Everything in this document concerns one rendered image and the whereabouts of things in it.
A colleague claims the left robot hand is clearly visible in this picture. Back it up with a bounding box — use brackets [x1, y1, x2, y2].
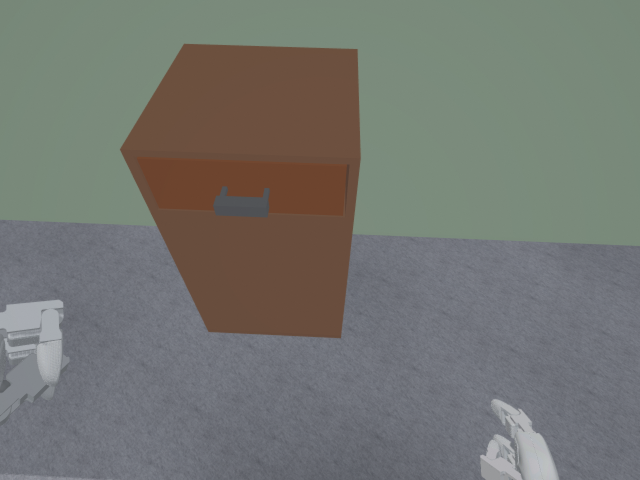
[0, 300, 70, 426]

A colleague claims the right robot hand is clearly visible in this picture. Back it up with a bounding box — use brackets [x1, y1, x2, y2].
[480, 399, 559, 480]

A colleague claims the drawer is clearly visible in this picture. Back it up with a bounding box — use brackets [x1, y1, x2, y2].
[137, 157, 347, 216]

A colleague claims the cabinet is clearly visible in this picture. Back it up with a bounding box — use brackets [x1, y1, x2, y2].
[120, 44, 361, 338]

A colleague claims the handle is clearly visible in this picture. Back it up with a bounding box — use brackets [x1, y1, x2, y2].
[213, 186, 270, 217]

